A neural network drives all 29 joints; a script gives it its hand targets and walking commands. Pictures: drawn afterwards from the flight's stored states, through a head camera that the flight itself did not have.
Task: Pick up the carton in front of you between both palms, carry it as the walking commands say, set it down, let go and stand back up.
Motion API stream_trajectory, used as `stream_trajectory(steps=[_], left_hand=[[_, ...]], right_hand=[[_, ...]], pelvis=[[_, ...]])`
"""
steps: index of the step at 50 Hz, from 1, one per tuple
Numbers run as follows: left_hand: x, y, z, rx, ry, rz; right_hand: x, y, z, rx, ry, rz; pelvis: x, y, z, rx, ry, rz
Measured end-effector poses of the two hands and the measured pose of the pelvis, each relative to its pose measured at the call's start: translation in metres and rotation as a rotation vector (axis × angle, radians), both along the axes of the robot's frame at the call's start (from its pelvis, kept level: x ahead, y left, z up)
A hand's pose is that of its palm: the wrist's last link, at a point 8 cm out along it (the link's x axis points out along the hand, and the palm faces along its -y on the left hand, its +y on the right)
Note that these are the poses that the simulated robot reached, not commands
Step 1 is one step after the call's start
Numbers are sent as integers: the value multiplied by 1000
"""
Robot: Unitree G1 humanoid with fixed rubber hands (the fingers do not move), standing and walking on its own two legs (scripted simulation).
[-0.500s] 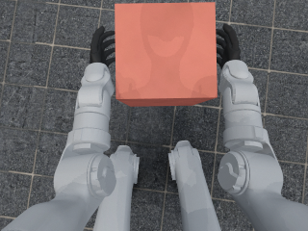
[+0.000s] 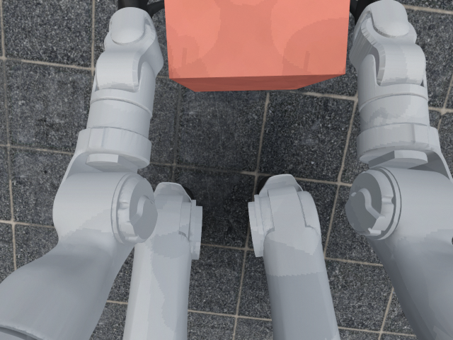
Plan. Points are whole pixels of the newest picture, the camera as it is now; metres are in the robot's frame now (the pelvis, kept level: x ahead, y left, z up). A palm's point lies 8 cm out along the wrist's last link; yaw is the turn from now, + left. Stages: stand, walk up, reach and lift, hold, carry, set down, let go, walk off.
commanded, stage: set down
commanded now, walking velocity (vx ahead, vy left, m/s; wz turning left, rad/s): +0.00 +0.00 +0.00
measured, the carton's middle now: (249, 18) +0.55 -0.08 -0.24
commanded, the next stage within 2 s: none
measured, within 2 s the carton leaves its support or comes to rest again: rests again in 0.52 s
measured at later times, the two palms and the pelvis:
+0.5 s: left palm (144, 23) +0.55 +0.08 -0.20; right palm (356, 17) +0.52 -0.23 -0.20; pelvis +0.00 +0.00 -0.03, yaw +0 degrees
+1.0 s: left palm (141, 22) +0.55 +0.08 -0.21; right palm (356, 20) +0.52 -0.23 -0.20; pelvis -0.01 +0.00 -0.04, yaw +0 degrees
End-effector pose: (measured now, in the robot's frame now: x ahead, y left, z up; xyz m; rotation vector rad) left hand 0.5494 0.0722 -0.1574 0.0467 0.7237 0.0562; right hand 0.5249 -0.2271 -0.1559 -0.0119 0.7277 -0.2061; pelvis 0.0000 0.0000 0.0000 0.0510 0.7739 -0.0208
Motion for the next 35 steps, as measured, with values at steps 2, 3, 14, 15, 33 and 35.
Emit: stream_trajectory(steps=[2,3,14,15,33,35], left_hand=[[1,0,-10,-5,8,3],[2,0,-15,-7,12,5],[6,2,-32,-14,14,-1],[6,2,-33,-14,17,-4],[0,6,-47,-13,41,-38],[0,7,-47,-16,40,-43]], right_hand=[[1,0,-10,-5,9,5],[2,0,-14,-7,13,7],[10,1,-25,-5,16,5],[9,1,-26,-5,19,6],[-4,0,-45,20,50,43],[-4,0,-46,23,49,49]], pelvis=[[1,-1,-6,0,-22,10],[2,-1,-8,-2,-28,13],[9,-1,-24,-19,-44,24],[9,-1,-25,-21,-45,25],[-1,3,-35,-28,-131,28],[-2,3,-36,-29,-138,28]])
